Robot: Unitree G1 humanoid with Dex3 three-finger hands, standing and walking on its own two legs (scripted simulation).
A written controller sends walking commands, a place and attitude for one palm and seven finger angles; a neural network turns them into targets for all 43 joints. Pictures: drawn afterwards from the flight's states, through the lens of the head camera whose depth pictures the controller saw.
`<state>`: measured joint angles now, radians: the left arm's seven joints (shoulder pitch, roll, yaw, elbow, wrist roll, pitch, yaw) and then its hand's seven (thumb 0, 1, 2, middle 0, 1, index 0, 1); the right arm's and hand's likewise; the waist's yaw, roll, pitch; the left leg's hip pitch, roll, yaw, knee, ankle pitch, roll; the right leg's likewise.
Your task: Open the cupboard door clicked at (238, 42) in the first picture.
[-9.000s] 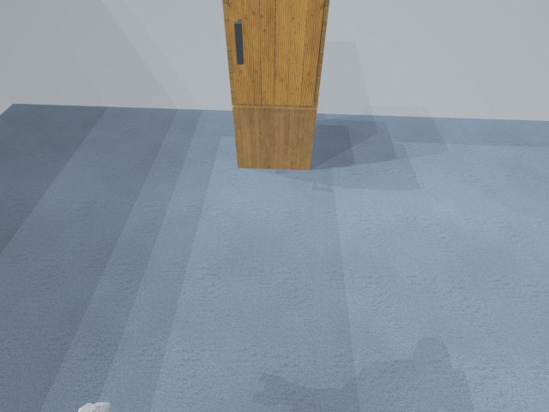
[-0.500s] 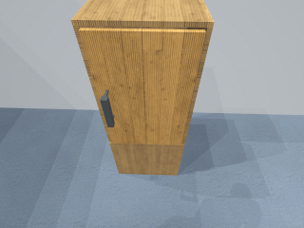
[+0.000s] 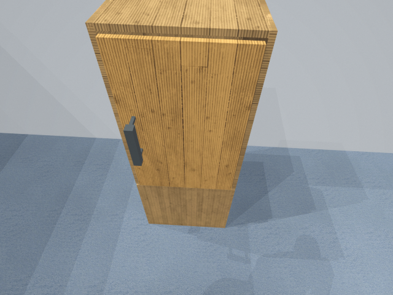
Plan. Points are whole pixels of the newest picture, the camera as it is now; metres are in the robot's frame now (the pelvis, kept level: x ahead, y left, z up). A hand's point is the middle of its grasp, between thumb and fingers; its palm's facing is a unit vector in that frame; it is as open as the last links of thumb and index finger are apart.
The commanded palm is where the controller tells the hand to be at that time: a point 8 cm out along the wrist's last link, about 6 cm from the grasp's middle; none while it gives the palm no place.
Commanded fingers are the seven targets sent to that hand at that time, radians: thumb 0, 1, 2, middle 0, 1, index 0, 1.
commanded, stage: come to a stop and stand still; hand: left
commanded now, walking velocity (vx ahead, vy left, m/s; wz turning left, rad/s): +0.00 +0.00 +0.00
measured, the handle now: (135, 141) +0.54 +0.22 -0.06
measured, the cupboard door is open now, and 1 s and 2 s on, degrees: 0 0 0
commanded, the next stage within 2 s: look again from close up in 0.14 s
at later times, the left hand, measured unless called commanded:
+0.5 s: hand out of the picture +0.00 +0.15 -0.17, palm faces +0.04 -0.98 -0.19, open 7.4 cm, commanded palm none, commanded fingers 0.00 0.90 0.90 -0.20 -0.30 -0.20 -0.30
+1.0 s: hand out of the picture +0.13 +0.18 -0.07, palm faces +0.27 -0.95 -0.19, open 7.3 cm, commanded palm +0.10 +0.21 -0.07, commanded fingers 0.00 0.69 0.81 -0.22 -0.44 -0.22 -0.44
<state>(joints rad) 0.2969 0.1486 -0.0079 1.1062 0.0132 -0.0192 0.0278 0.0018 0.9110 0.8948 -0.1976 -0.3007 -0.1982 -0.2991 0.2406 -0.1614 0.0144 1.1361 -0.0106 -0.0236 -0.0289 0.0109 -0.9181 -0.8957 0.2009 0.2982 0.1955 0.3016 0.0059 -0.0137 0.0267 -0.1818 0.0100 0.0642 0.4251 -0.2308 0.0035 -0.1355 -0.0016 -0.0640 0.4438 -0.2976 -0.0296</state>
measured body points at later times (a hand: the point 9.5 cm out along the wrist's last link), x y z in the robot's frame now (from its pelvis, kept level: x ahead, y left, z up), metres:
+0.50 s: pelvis +0.00 -0.02 +0.00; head +0.01 -0.02 +0.45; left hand +0.00 +0.21 -0.16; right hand +0.02 -0.24 -0.16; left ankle +0.00 +0.12 -0.74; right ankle -0.04 -0.09 -0.74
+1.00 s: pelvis -0.01 -0.02 -0.01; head +0.00 -0.04 +0.44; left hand +0.11 +0.23 -0.06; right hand +0.08 -0.27 -0.14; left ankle +0.00 +0.12 -0.74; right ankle -0.04 -0.09 -0.74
